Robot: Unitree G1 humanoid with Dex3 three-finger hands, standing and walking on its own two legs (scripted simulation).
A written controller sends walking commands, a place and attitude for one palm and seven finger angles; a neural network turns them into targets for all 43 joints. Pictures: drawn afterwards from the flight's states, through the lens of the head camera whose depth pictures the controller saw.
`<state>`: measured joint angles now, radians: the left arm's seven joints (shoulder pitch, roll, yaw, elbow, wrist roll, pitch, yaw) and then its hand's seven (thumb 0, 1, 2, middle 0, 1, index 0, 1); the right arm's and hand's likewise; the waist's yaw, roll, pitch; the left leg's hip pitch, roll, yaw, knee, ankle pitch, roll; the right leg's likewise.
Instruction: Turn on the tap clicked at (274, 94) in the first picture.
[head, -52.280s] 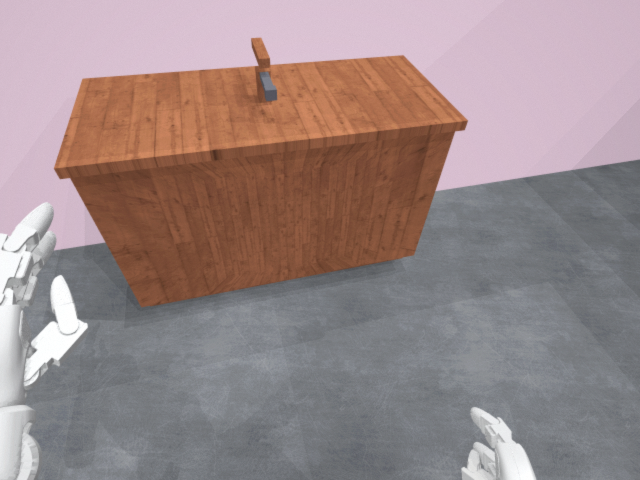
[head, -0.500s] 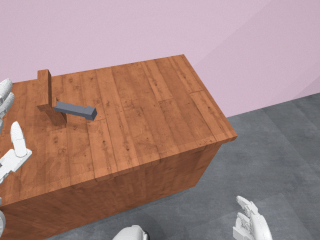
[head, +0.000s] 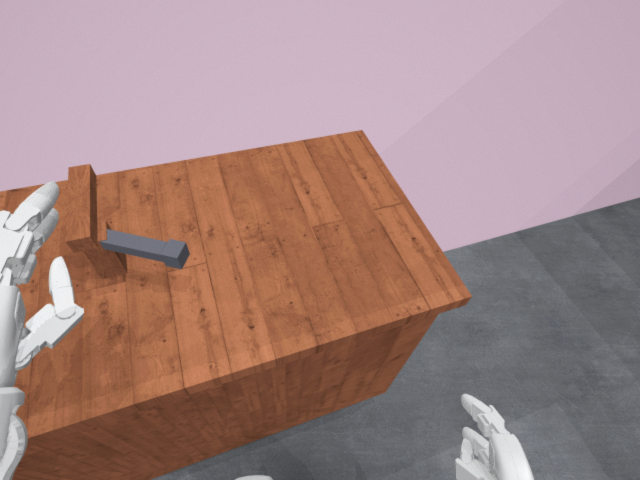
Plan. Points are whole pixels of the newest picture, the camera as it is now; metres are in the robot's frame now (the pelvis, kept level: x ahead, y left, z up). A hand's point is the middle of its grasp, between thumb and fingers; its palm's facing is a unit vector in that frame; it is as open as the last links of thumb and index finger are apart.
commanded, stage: come to a stop and stand still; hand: left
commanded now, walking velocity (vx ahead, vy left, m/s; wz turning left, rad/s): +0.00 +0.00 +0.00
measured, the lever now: (175, 254) +0.38 +0.25 +0.01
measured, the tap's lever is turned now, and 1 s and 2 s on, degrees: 58 58 58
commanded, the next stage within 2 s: look again from close up in 0.38 s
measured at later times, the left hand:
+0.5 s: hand (88, 287) +0.24 +0.24 +0.17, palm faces +0.35 -0.84 -0.41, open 7.4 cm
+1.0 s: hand (80, 305) +0.22 +0.24 +0.17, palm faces +0.36 -0.84 -0.41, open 7.4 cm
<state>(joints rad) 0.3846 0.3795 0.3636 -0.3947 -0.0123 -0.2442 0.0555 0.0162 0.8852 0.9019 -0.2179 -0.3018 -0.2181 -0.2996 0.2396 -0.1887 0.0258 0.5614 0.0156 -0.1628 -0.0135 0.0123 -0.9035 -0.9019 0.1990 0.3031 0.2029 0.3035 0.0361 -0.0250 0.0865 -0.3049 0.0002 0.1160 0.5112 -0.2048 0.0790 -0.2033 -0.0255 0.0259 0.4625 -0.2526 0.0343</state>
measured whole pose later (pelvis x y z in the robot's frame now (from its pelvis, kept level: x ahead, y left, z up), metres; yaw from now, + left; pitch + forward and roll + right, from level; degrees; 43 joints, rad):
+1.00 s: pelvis +0.01 -0.01 +0.00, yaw +1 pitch +0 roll -2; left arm 0.43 0.39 0.37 -0.48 -0.04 -0.25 0.08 0.02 0.89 0.90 -0.21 -0.30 -0.21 -0.30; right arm 0.22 -0.20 0.03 0.55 0.01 -0.12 -0.03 0.01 -0.90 -0.90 0.20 0.30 0.20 0.30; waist 0.02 -0.01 0.06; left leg -0.30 0.01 0.08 0.48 -0.19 0.06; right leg -0.17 -0.01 -0.01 0.39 -0.22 0.03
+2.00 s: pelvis -0.06 +0.01 -0.01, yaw -1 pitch -3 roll -1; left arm 0.39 0.41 0.38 -0.40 -0.03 -0.34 0.07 0.01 0.89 0.90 -0.22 -0.30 -0.22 -0.30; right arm 0.27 -0.17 0.02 0.59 0.02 -0.20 0.02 0.01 -0.90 -0.90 0.20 0.30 0.20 0.30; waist 0.02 -0.04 0.06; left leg -0.30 -0.03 0.05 0.58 -0.24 0.06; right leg -0.28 -0.04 0.04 0.54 -0.24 0.02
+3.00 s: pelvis -0.02 -0.02 +0.01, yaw +0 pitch -1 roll -1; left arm 0.43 0.35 0.35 -0.43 -0.06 -0.21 0.10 0.01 0.89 0.90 -0.21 -0.30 -0.21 -0.30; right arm 0.19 -0.19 0.02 0.59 0.01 -0.11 -0.02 0.01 -0.90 -0.90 0.20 0.30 0.20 0.30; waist 0.03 -0.01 0.04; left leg -0.21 0.01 0.00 0.45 -0.22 0.01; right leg -0.16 0.00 0.01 0.36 -0.19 0.02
